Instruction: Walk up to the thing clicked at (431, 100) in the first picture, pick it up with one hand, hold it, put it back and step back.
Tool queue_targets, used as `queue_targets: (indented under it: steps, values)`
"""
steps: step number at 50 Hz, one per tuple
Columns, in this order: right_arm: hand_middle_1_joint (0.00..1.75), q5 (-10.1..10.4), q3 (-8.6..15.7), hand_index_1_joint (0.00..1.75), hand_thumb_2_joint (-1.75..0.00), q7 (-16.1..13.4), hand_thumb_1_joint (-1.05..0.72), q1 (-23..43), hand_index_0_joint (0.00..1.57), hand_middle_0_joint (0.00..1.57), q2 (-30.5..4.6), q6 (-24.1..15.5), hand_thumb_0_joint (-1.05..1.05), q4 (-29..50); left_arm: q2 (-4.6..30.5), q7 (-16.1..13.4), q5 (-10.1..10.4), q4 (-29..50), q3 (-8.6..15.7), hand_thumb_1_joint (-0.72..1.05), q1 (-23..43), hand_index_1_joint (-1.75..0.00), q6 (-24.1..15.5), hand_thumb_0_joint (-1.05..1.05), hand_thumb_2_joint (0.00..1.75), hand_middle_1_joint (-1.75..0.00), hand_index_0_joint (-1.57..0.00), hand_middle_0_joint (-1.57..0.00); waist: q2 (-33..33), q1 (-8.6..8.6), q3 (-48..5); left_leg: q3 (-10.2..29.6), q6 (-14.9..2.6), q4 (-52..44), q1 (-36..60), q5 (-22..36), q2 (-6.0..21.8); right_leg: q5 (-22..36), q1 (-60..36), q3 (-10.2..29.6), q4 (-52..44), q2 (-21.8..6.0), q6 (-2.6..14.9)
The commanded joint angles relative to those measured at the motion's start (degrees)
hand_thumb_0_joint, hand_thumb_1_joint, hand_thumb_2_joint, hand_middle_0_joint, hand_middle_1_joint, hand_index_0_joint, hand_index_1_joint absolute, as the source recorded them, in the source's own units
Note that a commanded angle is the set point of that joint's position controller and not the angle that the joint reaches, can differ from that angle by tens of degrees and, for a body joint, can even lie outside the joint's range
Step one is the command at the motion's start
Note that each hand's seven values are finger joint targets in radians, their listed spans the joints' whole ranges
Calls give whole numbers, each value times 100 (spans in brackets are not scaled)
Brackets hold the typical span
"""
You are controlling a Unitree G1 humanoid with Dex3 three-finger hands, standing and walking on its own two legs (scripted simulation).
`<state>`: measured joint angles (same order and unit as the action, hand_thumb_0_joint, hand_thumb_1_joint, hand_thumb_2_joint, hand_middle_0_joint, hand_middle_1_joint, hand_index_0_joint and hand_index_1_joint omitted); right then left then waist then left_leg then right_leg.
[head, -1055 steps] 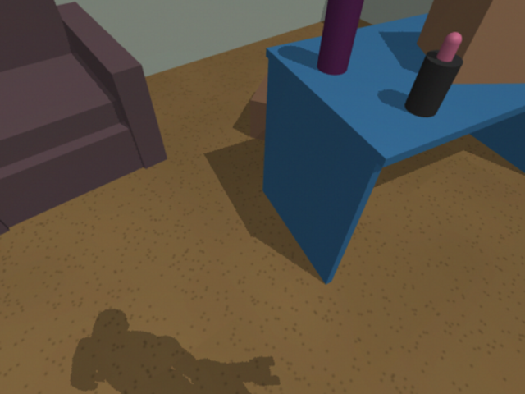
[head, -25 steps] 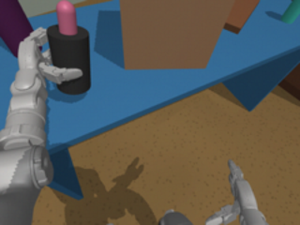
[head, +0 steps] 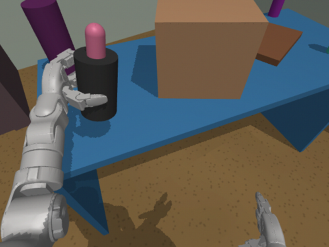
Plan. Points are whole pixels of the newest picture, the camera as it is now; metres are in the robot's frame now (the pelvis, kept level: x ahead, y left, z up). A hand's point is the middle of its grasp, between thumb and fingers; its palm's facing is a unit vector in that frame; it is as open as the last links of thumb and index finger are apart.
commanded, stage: lift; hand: left
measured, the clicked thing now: (97, 73) +0.44 +0.12 +0.21
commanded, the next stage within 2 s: hold in 0.82 s
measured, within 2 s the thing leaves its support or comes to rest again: neither
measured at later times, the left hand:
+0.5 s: hand (65, 89) +0.35 +0.15 +0.24, palm faces +0.03 -1.00 -0.05, open 12.0 cm
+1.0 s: hand (49, 88) +0.33 +0.16 +0.27, palm faces +0.03 -1.00 -0.06, open 12.0 cm
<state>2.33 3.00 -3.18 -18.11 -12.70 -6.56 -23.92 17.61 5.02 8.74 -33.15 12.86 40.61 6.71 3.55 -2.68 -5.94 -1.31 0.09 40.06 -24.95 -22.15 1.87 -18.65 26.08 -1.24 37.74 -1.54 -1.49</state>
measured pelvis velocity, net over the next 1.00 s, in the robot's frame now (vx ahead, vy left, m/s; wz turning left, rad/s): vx -0.02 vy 0.00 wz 0.03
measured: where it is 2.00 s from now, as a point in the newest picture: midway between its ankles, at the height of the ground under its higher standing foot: outside the picture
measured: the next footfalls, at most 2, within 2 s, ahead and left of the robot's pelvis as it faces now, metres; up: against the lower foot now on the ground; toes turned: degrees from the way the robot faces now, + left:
none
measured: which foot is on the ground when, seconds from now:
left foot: down 0.00-1.00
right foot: down 0.00-1.00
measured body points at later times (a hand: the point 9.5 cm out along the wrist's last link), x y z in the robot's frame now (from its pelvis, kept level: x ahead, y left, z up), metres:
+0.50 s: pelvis -0.02 -0.01 +0.01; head -0.04 -0.04 +0.46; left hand +0.35 +0.21 +0.25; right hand +0.15 -0.26 -0.06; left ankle -0.02 +0.12 -0.72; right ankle +0.00 -0.14 -0.72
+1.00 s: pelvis -0.02 +0.00 +0.01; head -0.05 -0.03 +0.46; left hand +0.32 +0.22 +0.27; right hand +0.16 -0.25 -0.06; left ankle -0.02 +0.12 -0.72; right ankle +0.00 -0.14 -0.72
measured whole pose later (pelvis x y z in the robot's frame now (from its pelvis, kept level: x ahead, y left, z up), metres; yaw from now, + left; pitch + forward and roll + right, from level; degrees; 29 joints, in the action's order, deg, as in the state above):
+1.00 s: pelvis -0.02 +0.00 +0.01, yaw +2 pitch -1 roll +0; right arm 3.0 4.4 -3.9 -14.6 -13.4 -16.6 -37.0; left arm 18.7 7.0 13.5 1.7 14.5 29.3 37.2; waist 4.1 0.7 -4.7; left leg -0.5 0.0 33.4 -15.1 -17.7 0.4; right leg -15.8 16.5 -2.2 33.0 -2.9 -1.4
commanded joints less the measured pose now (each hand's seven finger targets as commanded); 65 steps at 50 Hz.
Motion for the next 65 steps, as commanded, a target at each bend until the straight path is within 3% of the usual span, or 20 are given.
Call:
queue_targets:
  steps: [1, 9, 11, 12, 14, 16, 19, 21, 25, 28, 30, 31, 34, 35, 48, 50, 53, 54, 58, 65]
  values:
    - [5, 18, 301, 5, -6, -95, 54, 69, 5, 5, -691, -375, 0, 701, 1404, 6, 254, 2309, 504, -12, 2842, -146, -138, 0, 133, -144, -127, -125, -160, 32, -2157, 54, -16, -505, 1347, 2728, -101, 2383, -1175, -241, -309, 157, 169]
    - [5, 21, 78, 5, -5, -73, 54, 360, 5, 5, -445, -575, 0, 511, 1156, 99, 339, 3480, 293, -6, 2724, -145, 748, 0, 132, -143, -125, -124, -28, 130, -1629, 17, -83, -826, 1427, 1931, -219, 1750, -1128, -232, -641, 92, 132]
    - [5, 31, 396, 5, -6, -133, 54, 499, 5, 5, -764, -620, 0, 553, 1287, 93, 371, 3600, 470, -3, 2503, -144, 950, 0, 133, -142, -125, -124, -190, 109, -1710, 55, -92, -885, 1553, 1877, -215, 1685, -1156, -245, -687, 99, 132]
    - [5, 24, 228, 5, -5, -110, 54, 417, 5, 5, -592, -646, 0, 444, 1196, 111, 408, 3704, 412, -4, 2569, -144, 1033, 0, 132, -142, -124, -123, -190, 126, -1598, 51, -103, -890, 1521, 1837, -221, 1644, -1170, -248, -718, 86, 126]
    - [5, 16, 405, 5, -5, -125, 54, 541, 5, 5, -754, -702, 0, 337, 1244, 94, 434, 3798, 530, -6, 2376, -144, 1194, 0, 131, -142, -125, -124, -298, 146, -1529, 46, -114, -908, 1498, 1847, -234, 1676, -1205, -249, -741, 74, 113]
    - [5, 26, 200, 5, -5, -96, 54, 628, 5, 5, -532, -754, 0, 245, 1197, 90, 431, 4039, 462, -8, 2414, -143, 1305, 0, 129, -141, -124, -123, -223, 200, -1454, 39, -115, -958, 1498, 1671, -257, 1491, -1160, -235, -804, 56, 112]
    - [5, 27, 334, 5, -5, -124, 54, 818, 5, 5, -666, -850, 0, 108, 1278, 76, 463, 4073, 570, -6, 2321, -145, 1481, 0, 131, -144, -127, -126, -318, 225, -1375, 37, -133, -977, 1480, 1617, -279, 1437, -1203, -219, -856, 33, 101]
    - [5, 14, 162, 5, -6, -106, 54, 908, 5, 5, -533, -905, 0, 44, 1236, 95, 487, 4133, 563, -8, 2307, -145, 1557, 0, 130, -143, -127, -126, -357, 268, -1321, 54, -140, -1035, 1458, 1474, -275, 1276, -1216, -230, -896, 40, 97]
    - [5, 32, 241, 5, -6, -106, 53, 912, 5, 5, -581, -979, 0, -61, 1214, 131, 521, 4374, 526, -8, 2185, -146, 1717, 0, 130, -144, -128, -127, -196, 262, -1435, 49, -131, -1053, 1548, 1498, -291, 1298, -1231, -225, -914, 34, 118]
    - [5, 30, 387, 5, -6, -116, 52, 945, 5, 5, -774, -1033, 0, -115, 1391, 120, 567, 4358, 762, -9, 2052, -145, 1849, 0, 129, -143, -128, -127, -371, 266, -1405, 62, -143, -1052, 1513, 1549, -283, 1331, -1300, -227, -914, 34, 94]
    - [5, 38, 250, 5, -6, -88, 52, 1018, 5, 5, -623, -1080, 0, -158, 1273, 144, 564, 4542, 610, -12, 2186, -146, 1902, 0, 129, -144, -128, -127, -236, 284, -1246, 86, -121, -1118, 1487, 1340, -272, 1104, -1176, -248, -936, 58, 117]
    - [5, 51, 419, 5, -6, -108, 53, 1130, 5, 5, -795, -1104, 0, -162, 1387, 124, 568, 4560, 714, -11, 2114, -146, 1952, 0, 129, -144, -128, -127, -256, 320, -1201, 101, -116, -1166, 1441, 1199, -275, 954, -1157, -247, -963, 63, 126]
    - [5, 56, 248, 5, -6, -84, 53, 1017, 5, 5, -599, -1145, 0, -297, 1273, 144, 588, 4706, 645, -11, 2074, -145, 2051, 0, 127, -143, -128, -127, -200, 340, -1167, 126, -104, -1206, 1441, 1125, -259, 865, -1146, -272, -984, 82, 142]
    - [5, 54, 428, 5, -6, -108, 52, 1053, 5, 5, -782, -1162, 0, -255, 1394, 140, 609, 4750, 750, -9, 2056, -145, 2086, 0, 128, -143, -128, -127, -233, 296, -1293, 109, -112, -1169, 1493, 1202, -268, 944, -1169, -261, -1000, 73, 130]
    - [5, 63, 247, 5, -6, -72, 52, 1063, 5, 5, -622, -1354, 0, -358, 1310, 175, 631, 5192, 648, -14, 2104, -138, 2460, 0, 117, -136, -123, -122, -43, 342, -1319, 142, -57, -1107, 1648, 1843, -250, 1442, -1262, -293, -874, 88, 156]
    - [5, 68, 424, 5, -6, -100, 52, 1080, 5, 5, -841, -1382, 0, -230, 1406, 194, 667, 5044, 795, -13, 2031, -137, 2545, 0, 117, -135, -122, -121, -276, 283, -1484, 175, -73, -1092, 1744, 1956, -234, 1538, -1358, -302, -866, 97, 137]
    - [5, 70, 261, 5, -6, -71, 52, 1018, 5, 5, -658, -1389, 0, -339, 1477, 259, 679, 5114, 837, -15, 2044, -136, 2590, 0, 116, -134, -120, -119, -121, 345, -1395, 132, -77, -1050, 1695, 2103, -264, 1679, -1373, -282, -877, 71, 143]
    - [5, 62, 319, 5, -6, -83, 52, 976, 5, 5, -753, -1410, 0, -156, 1429, 267, 671, 5081, 766, -14, 2119, -135, 2641, 0, 115, -134, -120, -119, -248, 238, -1443, 137, -86, -1049, 1740, 2090, -248, 1699, -1342, -277, -876, 79, 129]
    - [5, 96, 201, 5, -6, -18, 52, 915, 5, 5, -653, -1406, 0, -314, 1438, 276, 699, 5035, 796, -14, 2146, -133, 2782, 0, 114, -131, -118, -117, -85, 327, -1202, 176, -42, -1159, 1670, 1847, -235, 1391, -1211, -307, -899, 104, 169]
    - [5, 116, 382, 5, -6, 1, 53, 1019, 5, 5, -837, -1476, 0, -163, 1463, 227, 764, 4987, 898, -10, 2285, -132, 2974, 0, 115, -131, -117, -116, -297, 309, -1249, 154, -99, -1136, 1677, 1722, -255, 1351, -1245, -292, -960, 96, 125]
